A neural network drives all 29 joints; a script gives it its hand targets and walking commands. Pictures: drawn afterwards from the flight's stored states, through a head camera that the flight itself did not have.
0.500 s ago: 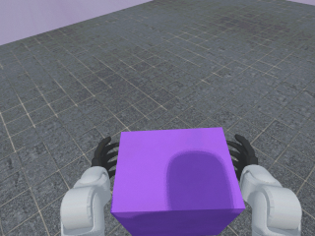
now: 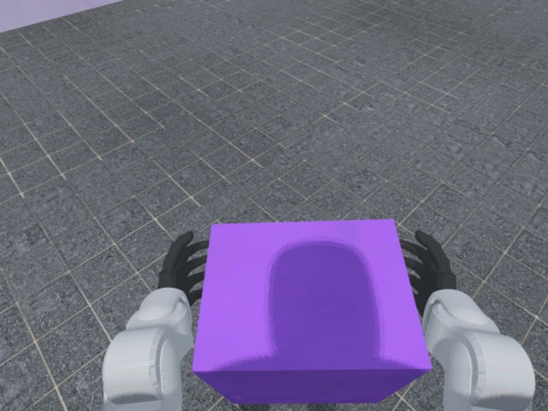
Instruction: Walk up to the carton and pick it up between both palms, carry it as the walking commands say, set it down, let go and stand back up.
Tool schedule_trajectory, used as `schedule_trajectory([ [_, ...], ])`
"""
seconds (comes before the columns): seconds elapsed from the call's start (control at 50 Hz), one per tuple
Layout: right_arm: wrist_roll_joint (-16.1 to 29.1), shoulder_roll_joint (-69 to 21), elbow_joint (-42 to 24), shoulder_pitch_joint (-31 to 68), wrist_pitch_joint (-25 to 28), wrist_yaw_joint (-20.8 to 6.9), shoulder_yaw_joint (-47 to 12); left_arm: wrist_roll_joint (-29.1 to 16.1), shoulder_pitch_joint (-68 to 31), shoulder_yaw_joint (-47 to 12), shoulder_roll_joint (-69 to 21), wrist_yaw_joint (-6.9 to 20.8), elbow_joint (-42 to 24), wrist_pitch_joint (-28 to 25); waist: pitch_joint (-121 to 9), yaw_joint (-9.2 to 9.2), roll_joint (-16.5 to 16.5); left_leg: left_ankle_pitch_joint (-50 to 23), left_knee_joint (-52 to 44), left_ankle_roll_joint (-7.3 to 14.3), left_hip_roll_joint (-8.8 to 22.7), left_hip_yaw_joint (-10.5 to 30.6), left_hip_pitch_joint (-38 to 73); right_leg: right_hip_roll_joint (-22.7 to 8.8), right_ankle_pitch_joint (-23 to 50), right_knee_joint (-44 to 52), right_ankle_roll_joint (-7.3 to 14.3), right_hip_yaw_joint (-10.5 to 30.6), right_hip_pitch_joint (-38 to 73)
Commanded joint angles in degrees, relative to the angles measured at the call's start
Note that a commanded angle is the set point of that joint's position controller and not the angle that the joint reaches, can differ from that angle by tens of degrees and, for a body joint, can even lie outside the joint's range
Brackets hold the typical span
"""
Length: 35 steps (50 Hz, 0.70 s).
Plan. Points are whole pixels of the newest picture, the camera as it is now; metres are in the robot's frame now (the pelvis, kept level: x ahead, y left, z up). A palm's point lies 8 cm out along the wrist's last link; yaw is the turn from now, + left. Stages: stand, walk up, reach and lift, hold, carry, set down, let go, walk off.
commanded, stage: carry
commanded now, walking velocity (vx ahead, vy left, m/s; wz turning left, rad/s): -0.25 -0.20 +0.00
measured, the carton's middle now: (303, 323) +0.24 -0.01 +0.01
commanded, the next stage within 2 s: none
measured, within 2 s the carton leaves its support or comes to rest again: neither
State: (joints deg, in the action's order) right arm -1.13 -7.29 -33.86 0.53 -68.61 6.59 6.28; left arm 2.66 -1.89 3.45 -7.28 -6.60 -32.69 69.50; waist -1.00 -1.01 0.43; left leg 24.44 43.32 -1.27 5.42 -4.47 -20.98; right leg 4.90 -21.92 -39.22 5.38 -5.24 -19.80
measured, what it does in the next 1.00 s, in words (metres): walks backwards: left foot, then right foot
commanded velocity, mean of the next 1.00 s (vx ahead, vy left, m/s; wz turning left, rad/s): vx -0.25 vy -0.20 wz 0.00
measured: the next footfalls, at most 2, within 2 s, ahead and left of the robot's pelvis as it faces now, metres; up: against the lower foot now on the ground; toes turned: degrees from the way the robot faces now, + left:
left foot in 0.52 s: -0.16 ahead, +0.03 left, +0.00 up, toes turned +9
right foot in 0.76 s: -0.13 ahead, -0.34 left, +0.00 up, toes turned -3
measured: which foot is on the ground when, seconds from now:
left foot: down 0.00-0.22, up 0.24-0.50, down 0.52-0.76, up 0.78-0.98, down 1.00-1.00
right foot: down 0.00-0.52, up 0.54-0.74, down 0.76-1.00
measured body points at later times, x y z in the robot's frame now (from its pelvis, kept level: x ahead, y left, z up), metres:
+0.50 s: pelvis -0.13 -0.09 +0.00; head -0.10 -0.08 +0.45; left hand +0.12 +0.08 +0.08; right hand +0.14 -0.24 +0.09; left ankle -0.20 +0.03 -0.70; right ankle -0.02 -0.07 -0.71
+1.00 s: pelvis -0.25 -0.22 -0.01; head -0.23 -0.21 +0.44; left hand +0.00 -0.07 +0.07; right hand +0.00 -0.38 +0.08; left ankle -0.27 -0.15 -0.71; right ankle -0.17 -0.34 -0.71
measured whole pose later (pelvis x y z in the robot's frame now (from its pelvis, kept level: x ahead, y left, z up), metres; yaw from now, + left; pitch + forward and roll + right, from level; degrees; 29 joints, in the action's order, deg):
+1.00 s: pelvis -0.25 -0.22 -0.01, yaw +1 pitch +2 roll -2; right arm -0.3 -7.2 -35.2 2.0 -69.4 7.1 6.5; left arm 2.9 -0.8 3.2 -7.4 -6.1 -34.2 68.0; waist 1.2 -1.6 -1.5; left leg 29.2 47.7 -2.1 2.9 -8.0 -23.4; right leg -0.2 -13.6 -41.1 1.4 -5.4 -29.5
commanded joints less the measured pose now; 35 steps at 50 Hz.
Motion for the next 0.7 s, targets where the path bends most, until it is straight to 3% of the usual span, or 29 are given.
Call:
schedule_trajectory([
  [0.0,15.9,-40.6,-7.5,21.3,-0.2,-6.3,-39.8,-14.1,-19.7,-36.6,-41.7,4.2,-7.3,-0.8,-16.3,0.17,2.4,-12.3,-3.3,0.5,4.0,0.1,4.2,-15.9,51.2,6.0,1.6,8.8,7.2],
  [0.02,16.2,-40.8,-7.6,21.5,-0.2,-6.5,-39.8,-14.2,-20.1,-36.9,-42.1,4.1,-7.9,-0.7,-16.9,0.10,-0.4,-18.3,-4.3,1.1,5.7,1.6,6.1,-14.8,46.1,4.5,0.7,7.8,5.3],
  [0.06,16.2,-40.7,-6.8,20.2,-0.3,-6.5,-39.5,-14.2,-21.0,-37.2,-41.5,4.1,-9.0,-0.6,-17.1,-0.22,-7.1,-32.4,-6.7,4.2,10.8,7.4,10.1,-11.4,30.3,1.0,-2.1,6.2,-1.1],
  [0.12,16.0,-40.7,-6.8,20.1,-0.3,-6.4,-39.6,-14.2,-21.2,-37.5,-41.7,4.5,-9.5,-0.4,-16.1,0.23,-16.5,-31.2,-12.4,9.5,19.7,19.0,3.6,-7.4,0.6,-7.5,-3.9,9.4,-3.2],
  [0.14,15.5,-40.3,-6.6,20.2,-0.3,-6.2,-39.3,-14.4,-21.5,-37.5,-41.6,4.6,-9.5,-0.3,-14.7,0.92,-17.1,-27.3,-12.2,9.5,20.6,19.1,-1.3,-8.1,-4.3,-6.5,-3.5,11.6,-1.6],
  [0.16,15.2,-40.0,-6.0,20.3,-0.5,-6.0,-39.7,-14.1,-20.3,-36.7,-41.2,4.7,-8.0,-0.2,-13.3,1.68,-14.6,-22.7,-9.6,7.8,18.9,17.4,-5.3,-9.6,-3.5,-2.1,-2.7,14.6,-0.2],
  [0.18,14.7,-39.9,-5.7,20.8,-0.6,-5.8,-39.6,-14.5,-20.5,-36.4,-40.7,4.9,-7.6,-0.1,-12.2,2.59,-7.4,-13.4,-3.9,3.0,12.7,11.2,-9.3,-13.1,6.4,8.8,-1.3,19.4,3.0],
  [0.2,14.3,-39.1,-6.5,20.2,-0.8,-5.6,-39.4,-14.8,-20.3,-35.9,-39.0,5.0,-7.0,0.0,-11.6,1.76,11.1,4.3,6.5,-1.0,2.1,0.1,-13.9,-21.9,29.0,20.4,0.7,26.7,5.7],
  [0.22,14.5,-37.7,-6.8,21.2,-1.1,-5.5,-39.9,-14.9,-18.2,-35.1,-38.6,5.2,-5.3,0.2,-12.0,1.62,15.3,13.5,19.6,-3.1,-2.3,-2.4,-13.7,-25.0,37.7,21.9,2.7,26.0,4.7],
  [0.24,15.5,-38.7,-7.4,23.8,-1.0,-5.6,-40.8,-14.5,-17.1,-34.3,-39.7,5.5,-4.5,0.0,-12.4,1.27,11.5,11.6,26.0,-2.9,-1.3,0.9,-10.7,-23.0,36.6,21.3,2.0,22.0,1.9],
  [0.26,15.6,-39.0,-8.0,25.6,-0.9,-5.5,-41.6,-14.0,-16.7,-33.5,-40.2,5.6,-3.7,-0.1,-10.8,0.96,9.4,8.7,28.3,-2.6,-0.3,2.4,-11.2,-21.0,31.1,22.7,-1.0,20.5,0.5],
  [0.28,16.2,-39.7,-8.9,26.7,-0.8,-5.7,-42.1,-14.4,-17.7,-33.7,-41.4,5.9,-4.7,-0.4,-11.3,1.18,6.6,6.4,30.2,-2.3,-0.3,2.9,-10.3,-19.1,25.0,22.9,-1.5,17.8,0.4],
  [0.3,16.7,-40.4,-8.9,26.6,-0.6,-5.9,-42.1,-14.9,-18.9,-34.2,-42.0,6.0,-5.5,-0.9,-13.0,1.61,5.8,5.3,31.6,-1.9,-0.5,3.1,-8.7,-17.8,20.2,22.2,0.0,15.2,0.9],
  [0.34,17.3,-42.2,-8.2,25.3,-0.1,-6.2,-41.9,-15.5,-20.2,-35.5,-43.1,5.8,-7.7,-1.6,-14.7,1.73,4.3,4.1,31.1,-1.7,-0.4,3.2,-7.9,-17.3,18.7,21.2,1.9,13.7,2.7],
  [0.36,17.1,-42.8,-7.5,24.5,-0.2,-6.2,-41.9,-15.5,-20.1,-35.8,-43.2,5.9,-7.8,-1.6,-15.5,1.70,4.0,4.0,29.3,-1.5,-0.6,3.2,-7.0,-16.8,16.2,21.6,0.4,12.7,3.2],
  [0.4,16.4,-42.5,-7.1,22.9,-0.1,-6.2,-41.4,-15.0,-20.0,-36.4,-42.6,5.6,-8.1,-1.6,-16.0,1.04,6.1,6.0,17.0,-0.8,-1.5,-0.2,0.1,-13.7,17.5,25.2,-6.8,9.4,1.7],
  [0.42,16.1,-42.0,-6.5,20.7,-0.2,-6.1,-41.1,-14.8,-18.8,-36.3,-41.9,5.5,-8.0,-1.5,-16.8,0.65,8.1,8.3,9.0,-0.3,-2.5,-2.2,4.9,-12.5,22.7,25.9,-10.1,7.9,1.4],
  [0.44,15.7,-41.8,-6.7,19.5,-0.2,-6.0,-40.8,-14.7,-19.9,-36.6,-41.6,5.5,-8.5,-1.3,-17.3,-0.33,10.5,13.2,-0.9,1.1,-3.3,-4.2,13.0,-11.4,29.1,25.9,-15.4,6.8,-2.5],
  [0.46,15.3,-41.5,-6.8,17.8,-0.2,-5.7,-39.9,-15.2,-21.0,-37.3,-41.3,5.6,-9.0,-1.1,-17.3,-1.79,11.9,15.2,-14.0,4.2,-3.4,-7.6,17.9,-7.5,30.8,20.1,-20.8,4.2,-2.4],
  [0.48,15.4,-41.5,-5.9,16.3,-0.2,-5.6,-38.7,-16.0,-22.0,-38.4,-41.5,5.5,-9.3,-0.8,-16.8,-2.85,0.9,4.6,-31.3,7.9,0.1,-6.8,19.5,-2.6,22.6,5.1,-23.5,0.7,-1.0],
  [0.5,15.2,-41.6,-5.4,17.2,0.4,-5.6,-37.3,-17.4,-22.6,-40.2,-42.0,5.6,-10.5,-0.8,-19.4,-1.37,-26.6,-8.5,-28.4,11.0,19.2,18.4,14.0,-2.9,-5.0,-25.4,-15.6,7.1,-4.1],
  [0.52,14.7,-40.9,-5.8,16.3,0.8,-5.5,-36.8,-18.6,-24.5,-40.6,-43.0,5.8,-11.8,-1.0,-16.9,-0.02,-23.6,-28.3,-24.3,13.4,27.0,22.4,11.7,-3.2,-9.8,-35.2,-12.8,12.3,-12.5],
  [0.54,14.5,-39.8,-6.4,17.9,0.7,-5.6,-36.6,-18.9,-25.6,-40.6,-42.8,5.9,-11.2,-0.9,-14.4,0.27,-17.5,-32.4,-23.7,13.4,27.8,17.1,7.4,-6.9,-7.8,-41.6,-10.9,17.3,-14.0],
  [0.56,13.4,-38.6,-6.6,19.8,0.4,-5.6,-37.2,-18.4,-25.1,-40.7,-42.9,6.1,-9.2,-0.7,-12.7,1.13,-15.6,-35.3,-16.7,12.1,26.7,14.9,5.6,-9.2,-7.4,-40.2,-7.4,20.3,-15.9],
  [0.58,13.4,-39.2,-6.3,20.0,0.0,-5.8,-38.0,-17.4,-24.0,-40.0,-42.2,6.2,-8.0,-0.3,-9.2,1.39,-13.6,-36.3,-15.9,9.4,21.9,9.1,7.1,-9.0,-6.1,-33.3,-7.2,14.9,-17.9],
  [0.6,13.8,-39.7,-5.2,21.1,-0.3,-5.9,-38.0,-16.9,-23.7,-38.7,-42.0,6.1,-6.7,-0.2,-8.2,1.23,-13.8,-43.8,-14.5,8.2,18.9,7.5,9.8,-7.7,-5.6,-28.0,-7.6,10.6,-18.2],
  [0.62,15.2,-40.0,-8.4,23.8,-0.2,-6.2,-39.5,-16.4,-22.9,-37.7,-42.1,6.0,-8.0,-0.5,-7.5,1.39,-13.3,-49.6,-13.2,6.8,17.3,5.7,11.6,-7.2,-5.3,-23.7,-8.0,7.3,-17.6],
  [0.64,15.7,-40.4,-9.5,25.3,-0.6,-6.1,-40.3,-16.3,-23.2,-37.1,-41.9,5.9,-9.7,-0.6,-6.4,1.84,-13.5,-53.3,-12.0,5.3,16.0,6.1,9.4,-8.2,-5.2,-14.9,-7.9,5.2,-13.5],
  [0.68,15.1,-39.0,-9.1,23.3,-1.0,-5.3,-40.1,-15.7,-20.2,-35.7,-41.1,5.7,-7.7,-0.3,-6.6,1.66,-13.4,-56.8,-9.1,3.4,14.7,7.7,5.1,-7.1,-3.3,0.0,-8.0,1.3,-3.7],
])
